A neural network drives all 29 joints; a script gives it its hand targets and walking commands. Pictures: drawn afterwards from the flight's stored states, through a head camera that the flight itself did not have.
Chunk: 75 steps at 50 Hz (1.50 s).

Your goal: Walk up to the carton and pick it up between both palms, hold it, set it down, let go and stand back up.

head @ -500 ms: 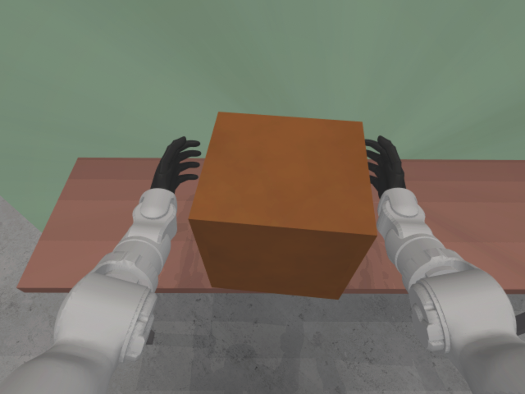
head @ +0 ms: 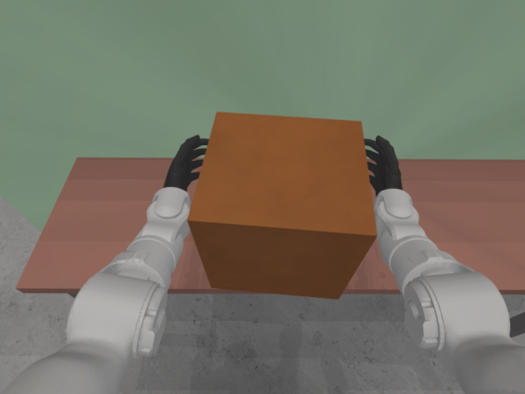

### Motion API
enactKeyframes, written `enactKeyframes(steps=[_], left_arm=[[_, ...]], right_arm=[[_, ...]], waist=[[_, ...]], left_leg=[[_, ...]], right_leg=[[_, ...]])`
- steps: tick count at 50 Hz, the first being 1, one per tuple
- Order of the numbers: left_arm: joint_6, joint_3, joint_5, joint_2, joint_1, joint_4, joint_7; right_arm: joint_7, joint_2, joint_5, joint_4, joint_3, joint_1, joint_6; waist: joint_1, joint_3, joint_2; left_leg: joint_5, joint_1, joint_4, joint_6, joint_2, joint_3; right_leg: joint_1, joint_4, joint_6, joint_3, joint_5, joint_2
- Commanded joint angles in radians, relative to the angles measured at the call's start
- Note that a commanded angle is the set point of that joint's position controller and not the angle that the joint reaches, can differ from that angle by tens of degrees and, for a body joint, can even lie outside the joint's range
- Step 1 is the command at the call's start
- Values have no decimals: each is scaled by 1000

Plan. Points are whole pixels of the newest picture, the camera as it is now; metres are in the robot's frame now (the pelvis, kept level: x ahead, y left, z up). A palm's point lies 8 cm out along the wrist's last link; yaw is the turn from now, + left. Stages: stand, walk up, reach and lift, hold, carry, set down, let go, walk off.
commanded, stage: reach and lift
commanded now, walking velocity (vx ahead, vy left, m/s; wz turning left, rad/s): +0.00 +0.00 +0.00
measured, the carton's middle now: (280, 210) +0.42 -0.04 +0.00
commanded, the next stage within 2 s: none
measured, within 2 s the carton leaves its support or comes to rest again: leaves its support in 1.20 s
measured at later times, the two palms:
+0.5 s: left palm (178, 188) +0.43 +0.13 +0.06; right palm (383, 189) +0.41 -0.20 +0.06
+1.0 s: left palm (178, 189) +0.43 +0.13 +0.06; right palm (383, 192) +0.41 -0.20 +0.06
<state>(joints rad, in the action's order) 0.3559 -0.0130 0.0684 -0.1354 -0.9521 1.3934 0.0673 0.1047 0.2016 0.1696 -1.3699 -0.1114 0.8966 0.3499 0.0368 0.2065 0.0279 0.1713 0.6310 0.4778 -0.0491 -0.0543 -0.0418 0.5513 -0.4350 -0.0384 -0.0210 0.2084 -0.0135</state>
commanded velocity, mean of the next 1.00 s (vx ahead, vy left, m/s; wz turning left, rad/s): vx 0.00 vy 0.00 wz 0.00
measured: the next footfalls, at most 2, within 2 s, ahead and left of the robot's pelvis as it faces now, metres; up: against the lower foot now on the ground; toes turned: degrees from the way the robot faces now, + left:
none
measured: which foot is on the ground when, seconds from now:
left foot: down 0.00-1.00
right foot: down 0.00-1.00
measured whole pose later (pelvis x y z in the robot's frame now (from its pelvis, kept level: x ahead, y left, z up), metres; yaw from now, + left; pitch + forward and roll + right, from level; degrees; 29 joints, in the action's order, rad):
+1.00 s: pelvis -0.01 +0.00 +0.00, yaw +0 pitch +18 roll -2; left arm 0.47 0.24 -0.15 -0.09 -0.94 1.38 0.07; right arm 0.11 0.13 -0.18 -1.28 -0.45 0.86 0.45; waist 0.04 0.15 0.03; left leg 0.16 0.62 0.48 -0.05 -0.06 -0.04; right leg 0.53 -0.41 -0.04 -0.02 0.19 -0.01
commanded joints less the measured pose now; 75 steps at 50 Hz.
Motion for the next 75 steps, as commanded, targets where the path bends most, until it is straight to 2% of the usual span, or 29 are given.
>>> enactKeyframes(steps=[1,4,7,10,12,15,20,24,29,30,33,38,42,50,57,58,61,67,72,75], left_arm=[[55,131,-68,103,-364,-134,-5],[60,146,-107,150,-373,-137,-21],[64,170,-170,269,-371,-135,-53],[71,204,-273,476,-377,-106,-115],[89,217,-321,561,-365,-90,-142],[100,212,-345,581,-324,-73,-155],[107,214,-346,572,-320,-52,-153],[105,214,-347,569,-314,-56,-141],[106,198,-339,574,-307,-54,-136],[103,203,-342,578,-300,-48,-137],[102,192,-338,582,-293,-52,-134],[110,171,-329,598,-298,-64,-128],[123,160,-322,610,-292,-55,-126],[157,87,-295,668,-277,-98,-112],[152,46,-271,684,-284,-136,-96],[151,42,-270,686,-288,-142,-93],[143,28,-263,688,-299,-160,-89],[135,-20,-232,717,-367,-245,-73],[116,-35,-220,708,-420,-298,-67],[104,-53,-203,723,-451,-338,-56]], right_arm=[[-24,-81,-105,151,-33,336,39],[-37,-137,-162,158,-66,342,47],[-66,-270,-246,171,-107,340,58],[-120,-512,-379,199,-138,363,69],[-153,-617,-442,216,-147,360,84],[-179,-638,-478,188,-142,314,92],[-190,-622,-510,166,-169,296,93],[-199,-617,-510,164,-170,291,91],[-195,-616,-507,160,-166,279,91],[-197,-626,-501,161,-157,277,89],[-194,-631,-494,170,-146,279,92],[-189,-638,-488,175,-135,275,94],[-180,-662,-484,188,-103,284,111],[-162,-669,-457,184,-34,299,154],[-149,-669,-432,197,-5,314,153],[-147,-676,-431,213,-2,328,154],[-143,-671,-418,207,4,325,147],[-141,-686,-395,247,32,359,135],[-139,-697,-378,254,38,367,101],[-142,-699,-359,275,54,393,84]], waist=[[63,485,-47],[60,479,-46],[65,473,-45],[59,440,-62],[58,435,-54],[57,420,-26],[58,401,-30],[45,398,-31],[55,395,-28],[44,383,-32],[41,399,-26],[47,419,-21],[50,442,-30],[61,501,2],[67,527,7],[58,531,9],[73,529,10],[75,580,30],[85,566,23],[75,586,38]], left_leg=[[-417,-481,76,-29,48,65],[-409,-486,64,-28,51,74],[-413,-505,48,-27,51,77],[-415,-508,23,-22,54,83],[-421,-517,6,-22,56,88],[-419,-535,-13,-26,54,92],[-376,-535,-31,-28,45,87],[-379,-545,-30,-29,40,88],[-381,-544,-28,-30,38,84],[-384,-539,-29,-28,38,86],[-401,-545,-27,-29,37,85],[-400,-549,-26,-31,35,83],[-427,-543,-20,-29,38,82],[-516,-596,2,-45,34,67],[-490,-624,-7,-46,28,62],[-494,-625,-3,-46,29,66],[-479,-632,-7,-47,28,61],[-469,-654,-5,-56,27,57],[-386,-643,-22,-49,32,61],[-361,-646,-26,-54,34,58]], right_leg=[[-60,47,8,91,-355,60],[-83,56,7,93,-358,56],[-120,65,9,98,-384,51],[-184,79,12,103,-419,48],[-228,83,16,109,-464,46],[-247,89,22,113,-495,49],[-217,111,26,119,-433,54],[-203,116,30,121,-408,60],[-197,119,30,123,-408,65],[-200,120,31,119,-408,63],[-200,116,32,119,-421,66],[-197,117,32,117,-417,66],[-218,112,28,114,-471,69],[-212,119,38,116,-501,77],[-178,142,44,117,-440,80],[-179,142,44,117,-439,79],[-169,149,45,117,-419,82],[-160,152,49,121,-396,85],[-169,159,45,120,-348,82],[-169,158,47,117,-317,83]])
